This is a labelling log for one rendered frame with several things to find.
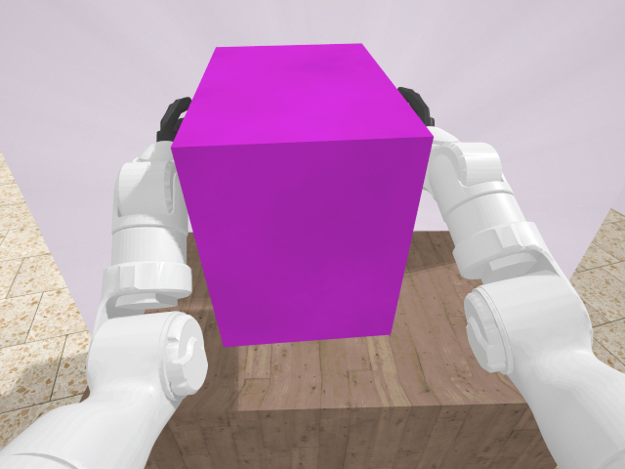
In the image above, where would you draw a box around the robot left hand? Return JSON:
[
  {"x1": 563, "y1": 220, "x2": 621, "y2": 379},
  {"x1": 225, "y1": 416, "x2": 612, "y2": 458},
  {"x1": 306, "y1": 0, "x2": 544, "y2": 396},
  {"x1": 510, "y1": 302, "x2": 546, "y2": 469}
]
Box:
[{"x1": 156, "y1": 97, "x2": 191, "y2": 142}]

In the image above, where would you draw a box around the robot right forearm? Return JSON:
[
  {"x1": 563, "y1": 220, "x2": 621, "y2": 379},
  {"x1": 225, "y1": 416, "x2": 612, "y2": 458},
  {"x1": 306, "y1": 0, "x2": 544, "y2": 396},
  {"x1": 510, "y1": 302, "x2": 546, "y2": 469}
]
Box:
[{"x1": 423, "y1": 126, "x2": 593, "y2": 347}]

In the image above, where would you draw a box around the robot right hand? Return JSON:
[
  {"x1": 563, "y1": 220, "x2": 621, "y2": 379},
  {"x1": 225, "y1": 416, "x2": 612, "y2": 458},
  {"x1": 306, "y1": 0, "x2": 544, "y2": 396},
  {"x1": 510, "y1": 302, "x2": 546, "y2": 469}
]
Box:
[{"x1": 397, "y1": 87, "x2": 435, "y2": 127}]

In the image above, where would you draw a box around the robot left forearm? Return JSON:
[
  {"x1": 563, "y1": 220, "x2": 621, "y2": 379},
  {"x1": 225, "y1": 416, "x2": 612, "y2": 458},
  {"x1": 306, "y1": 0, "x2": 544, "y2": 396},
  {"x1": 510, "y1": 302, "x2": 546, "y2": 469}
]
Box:
[{"x1": 86, "y1": 141, "x2": 192, "y2": 389}]

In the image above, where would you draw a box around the carton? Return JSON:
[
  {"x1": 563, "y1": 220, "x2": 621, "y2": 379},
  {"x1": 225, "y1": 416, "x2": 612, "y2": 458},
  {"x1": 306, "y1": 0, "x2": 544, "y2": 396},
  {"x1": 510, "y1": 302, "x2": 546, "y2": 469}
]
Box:
[{"x1": 171, "y1": 43, "x2": 434, "y2": 347}]

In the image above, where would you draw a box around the pedestal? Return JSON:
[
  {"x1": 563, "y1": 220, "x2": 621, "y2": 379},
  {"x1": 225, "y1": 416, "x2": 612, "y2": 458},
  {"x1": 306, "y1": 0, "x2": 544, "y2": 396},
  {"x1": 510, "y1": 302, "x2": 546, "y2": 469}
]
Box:
[{"x1": 79, "y1": 231, "x2": 558, "y2": 469}]

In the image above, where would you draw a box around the robot left upper arm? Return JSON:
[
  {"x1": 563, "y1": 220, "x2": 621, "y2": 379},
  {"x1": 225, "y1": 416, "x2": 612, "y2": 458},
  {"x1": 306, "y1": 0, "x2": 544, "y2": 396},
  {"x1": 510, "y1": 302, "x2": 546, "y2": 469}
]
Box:
[{"x1": 0, "y1": 311, "x2": 208, "y2": 469}]

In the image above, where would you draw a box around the robot right upper arm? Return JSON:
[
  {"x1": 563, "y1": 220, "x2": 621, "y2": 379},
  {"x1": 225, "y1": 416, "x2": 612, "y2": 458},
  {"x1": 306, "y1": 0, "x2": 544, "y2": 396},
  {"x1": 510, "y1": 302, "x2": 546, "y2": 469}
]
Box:
[{"x1": 464, "y1": 270, "x2": 625, "y2": 469}]

